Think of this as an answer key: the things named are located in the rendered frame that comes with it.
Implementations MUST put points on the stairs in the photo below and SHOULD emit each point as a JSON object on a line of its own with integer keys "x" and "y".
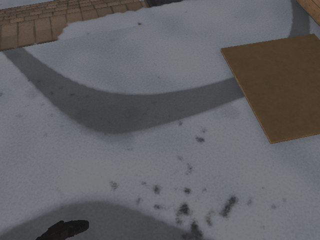
{"x": 53, "y": 8}

